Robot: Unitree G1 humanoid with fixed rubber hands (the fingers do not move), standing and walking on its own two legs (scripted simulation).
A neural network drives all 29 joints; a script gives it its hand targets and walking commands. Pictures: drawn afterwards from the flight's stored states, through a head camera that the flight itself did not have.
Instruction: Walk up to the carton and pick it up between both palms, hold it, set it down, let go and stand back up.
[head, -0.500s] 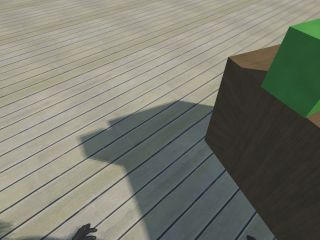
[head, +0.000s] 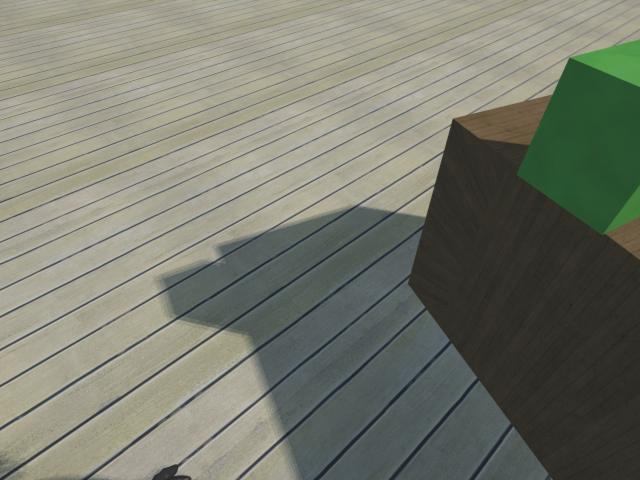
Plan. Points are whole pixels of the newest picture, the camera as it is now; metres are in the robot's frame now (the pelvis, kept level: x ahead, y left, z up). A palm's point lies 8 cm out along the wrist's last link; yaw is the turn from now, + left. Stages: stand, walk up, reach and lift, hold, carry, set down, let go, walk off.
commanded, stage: walk up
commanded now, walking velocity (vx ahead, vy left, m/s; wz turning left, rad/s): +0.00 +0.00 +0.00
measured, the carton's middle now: (621, 136) +0.70 -0.54 +0.09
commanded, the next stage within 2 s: none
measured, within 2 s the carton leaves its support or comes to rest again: neither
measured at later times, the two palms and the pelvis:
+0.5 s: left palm out of the picture +0.12 +0.21 -0.11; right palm out of the picture +0.13 -0.34 -0.11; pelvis +0.03 -0.06 -0.01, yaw -7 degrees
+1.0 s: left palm (172, 396) +0.27 +0.24 -0.10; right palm (567, 451) +0.20 -0.31 -0.09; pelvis +0.16 -0.01 +0.01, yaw -16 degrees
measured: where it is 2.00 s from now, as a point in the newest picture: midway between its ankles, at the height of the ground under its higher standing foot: (358, 459)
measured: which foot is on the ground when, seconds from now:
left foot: down 0.00-0.42, up 0.44-0.82, down 0.84-1.00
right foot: down 0.00-0.88, up 0.90-1.00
